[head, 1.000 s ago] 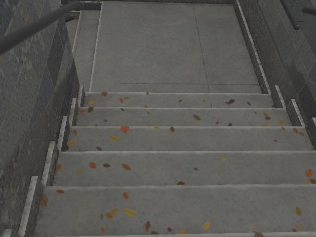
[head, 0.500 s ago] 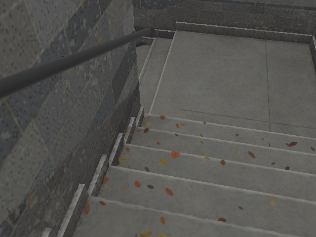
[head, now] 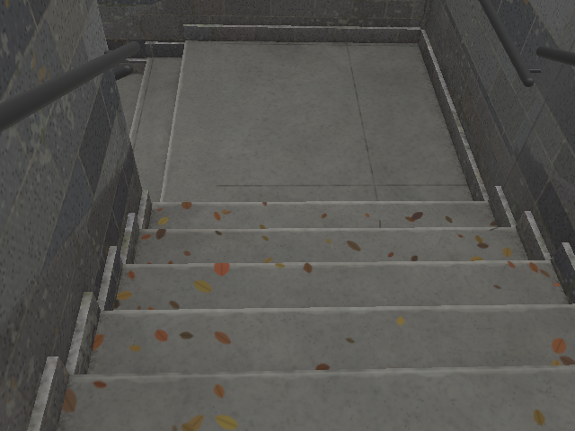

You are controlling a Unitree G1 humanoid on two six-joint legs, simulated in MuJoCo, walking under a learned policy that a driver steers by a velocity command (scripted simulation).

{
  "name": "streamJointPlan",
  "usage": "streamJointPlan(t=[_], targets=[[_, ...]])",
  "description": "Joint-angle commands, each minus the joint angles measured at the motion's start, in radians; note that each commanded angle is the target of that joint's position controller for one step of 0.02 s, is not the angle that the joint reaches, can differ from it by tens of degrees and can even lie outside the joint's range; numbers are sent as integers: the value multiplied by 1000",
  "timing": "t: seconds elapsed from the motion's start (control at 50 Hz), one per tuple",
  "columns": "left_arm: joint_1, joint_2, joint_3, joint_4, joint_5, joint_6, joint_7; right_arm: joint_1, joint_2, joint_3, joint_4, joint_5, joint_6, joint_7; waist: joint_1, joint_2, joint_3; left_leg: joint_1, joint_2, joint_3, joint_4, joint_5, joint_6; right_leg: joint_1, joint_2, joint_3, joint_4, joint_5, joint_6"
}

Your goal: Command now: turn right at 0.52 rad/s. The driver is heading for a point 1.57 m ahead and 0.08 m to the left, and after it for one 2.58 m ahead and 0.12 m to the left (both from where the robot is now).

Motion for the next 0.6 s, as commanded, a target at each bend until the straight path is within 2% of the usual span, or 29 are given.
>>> streamJointPlan(t=[0.02,0.06,0.08,0.14,0.18,0.2,0.22,0.24,0.26,0.28,0.3,0.32,0.34,0.38,0.44,0.5,0.54,0.6], targets=[[15,46,8,-52,4,7,-8,-11,-120,-23,-58,-2,-8,-6,23,144,-36,40,260,-117,-61,842,195,-86,-42,-56,143,59,29],[-30,33,2,-67,0,14,-13,-8,-116,-22,-66,3,-10,-3,6,172,-31,-41,234,-53,-57,671,165,-21,-58,-101,71,133,21],[-51,17,-3,-75,-6,18,-16,-4,-118,-23,-66,-1,-6,-1,-2,187,-29,-54,228,-39,-42,610,160,4,-55,-125,16,120,12],[-82,0,-13,-97,-18,17,-18,55,-150,-36,-53,-11,10,1,-37,205,-32,-67,261,-57,-18,479,164,82,-43,-175,-124,30,-16],[-48,0,-9,-89,-24,12,-18,39,-167,-42,-60,-9,17,3,-14,197,-32,-99,274,-69,23,371,143,162,-35,-185,-241,37,-30],[16,-7,-9,-65,-21,4,-16,13,-169,-45,-67,0,20,6,28,153,-48,-151,258,-41,102,299,114,271,-23,-187,-374,124,-40],[74,27,3,-50,-12,-13,-12,48,-138,-40,-65,2,16,14,53,8,-79,-287,198,14,304,131,59,466,-84,-19,-540,224,-55],[106,127,10,-82,-19,-35,-8,75,-27,-11,-112,-12,20,26,0,-220,-112,-577,68,91,662,-422,-29,625,-446,487,-566,561,-120],[193,141,10,-59,-35,-41,-1,-54,-77,-15,-161,-2,30,23,111,-169,-124,-614,23,-71,581,-347,-34,523,-492,524,-636,794,-228],[176,84,-9,-28,-15,-43,13,-60,-80,-16,-144,25,34,17,78,-141,-57,-575,37,-105,582,-280,-37,463,-459,460,-658,686,-244],[118,24,-30,-6,-15,-41,23,-18,-74,-13,-96,26,37,12,31,-103,-14,-488,51,-121,567,-213,-41,361,-417,366,-677,569,-231],[73,-21,-46,-7,-7,-41,29,49,-68,-14,-34,20,47,13,-3,-72,-16,-376,34,-131,556,-166,-45,288,-359,261,-681,531,-201],[48,-31,-51,0,-5,-41,35,90,-69,-15,4,11,58,18,-24,-80,-2,-300,15,-124,553,-127,-50,214,-330,183,-695,538,-183],[21,-14,-45,4,0,-41,39,79,-83,-23,25,13,61,33,-37,-47,11,-252,-6,-112,564,-70,-46,165,-310,107,-715,497,-156],[35,10,-34,2,-5,-47,42,31,-57,-14,28,10,46,37,-26,-14,13,-295,-9,-102,530,-26,-45,231,-308,80,-730,441,-155],[64,1,-30,10,-8,-51,43,22,-38,-9,34,10,38,39,-11,-31,12,-313,4,-77,487,-35,-54,282,-327,68,-714,436,-189],[84,10,-25,19,-5,-44,45,1,-32,-9,17,2,38,35,5,-48,18,-317,12,-35,479,-76,-52,296,-344,48,-687,485,-211],[114,24,-14,37,-3,-30,47,-24,-28,-6,-8,6,41,39,31,-72,7,-309,8,9,447,-139,-42,311,-370,33,-642,540,-240]])
Next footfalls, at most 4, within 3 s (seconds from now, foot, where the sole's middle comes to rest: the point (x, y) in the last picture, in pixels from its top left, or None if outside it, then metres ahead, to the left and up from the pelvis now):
0.22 right None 0.02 -0.10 -0.77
0.76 left None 0.00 0.06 -0.77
1.30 right None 0.06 -0.11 -0.77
1.76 left None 0.04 0.07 -0.77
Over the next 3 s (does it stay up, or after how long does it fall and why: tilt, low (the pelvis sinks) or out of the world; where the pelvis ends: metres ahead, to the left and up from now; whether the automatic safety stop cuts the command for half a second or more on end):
stays up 0.51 -0.03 -0.31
